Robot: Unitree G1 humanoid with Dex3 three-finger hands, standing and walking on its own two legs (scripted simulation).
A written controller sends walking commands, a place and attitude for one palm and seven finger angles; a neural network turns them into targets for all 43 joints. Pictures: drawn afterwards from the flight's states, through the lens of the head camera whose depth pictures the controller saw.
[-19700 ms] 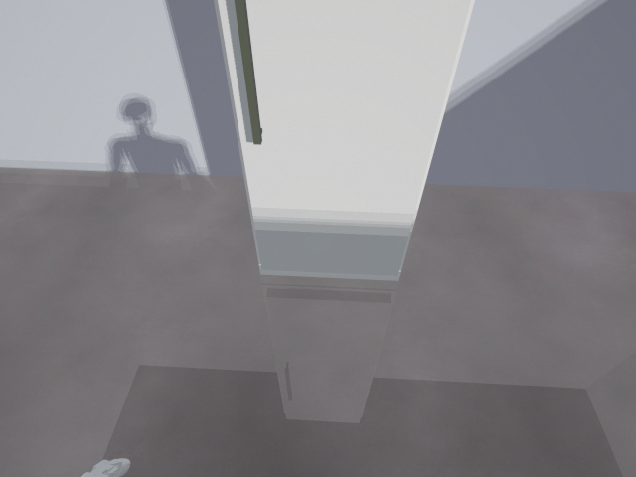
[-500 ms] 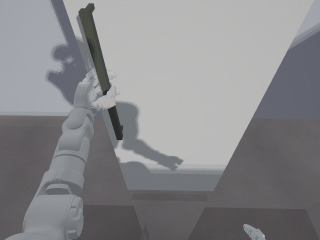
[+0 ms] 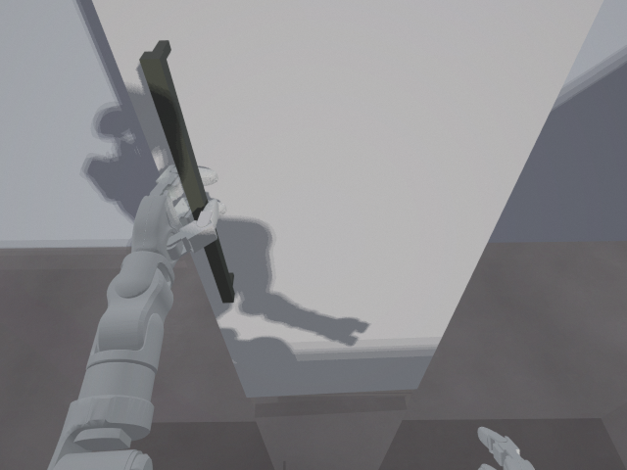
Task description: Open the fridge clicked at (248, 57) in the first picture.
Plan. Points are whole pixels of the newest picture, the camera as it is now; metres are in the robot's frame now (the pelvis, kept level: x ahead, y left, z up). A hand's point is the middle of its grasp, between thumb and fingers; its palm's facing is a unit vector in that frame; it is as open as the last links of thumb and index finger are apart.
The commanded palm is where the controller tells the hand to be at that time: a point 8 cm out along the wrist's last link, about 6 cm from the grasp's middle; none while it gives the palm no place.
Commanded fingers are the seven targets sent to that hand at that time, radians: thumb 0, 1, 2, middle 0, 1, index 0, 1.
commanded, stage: pull the door a little, standing still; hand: left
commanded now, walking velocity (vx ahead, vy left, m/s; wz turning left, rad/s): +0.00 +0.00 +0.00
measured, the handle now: (203, 203) +0.44 +0.17 +0.12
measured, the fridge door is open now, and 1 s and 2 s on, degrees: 2 30 62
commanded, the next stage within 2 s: walk backward, drawing the door open in 0.20 s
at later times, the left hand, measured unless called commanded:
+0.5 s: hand (214, 292) +0.28 +0.12 +0.14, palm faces +0.02 -0.99 -0.17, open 6.3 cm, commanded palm +0.25 +0.18 +0.14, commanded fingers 0.00 0.90 0.90 -0.45 -1.40 -0.45 -1.40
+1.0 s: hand (262, 392) +0.17 +0.06 +0.13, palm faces +0.13 -0.97 -0.20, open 6.8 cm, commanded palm +0.14 +0.10 +0.14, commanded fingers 0.00 0.90 0.90 -0.45 -1.40 -0.45 -1.40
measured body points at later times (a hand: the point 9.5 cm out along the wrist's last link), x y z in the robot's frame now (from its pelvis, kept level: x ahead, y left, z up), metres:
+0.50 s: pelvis -0.02 +0.00 +0.00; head -0.03 -0.03 +0.45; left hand +0.27 +0.17 +0.15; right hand +0.17 -0.22 -0.08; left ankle -0.03 +0.11 -0.74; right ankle -0.03 -0.11 -0.74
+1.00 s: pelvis -0.10 -0.07 +0.00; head -0.07 -0.10 +0.44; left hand +0.16 +0.11 +0.14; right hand +0.08 -0.27 -0.12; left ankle -0.03 +0.11 -0.73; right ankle -0.03 -0.11 -0.74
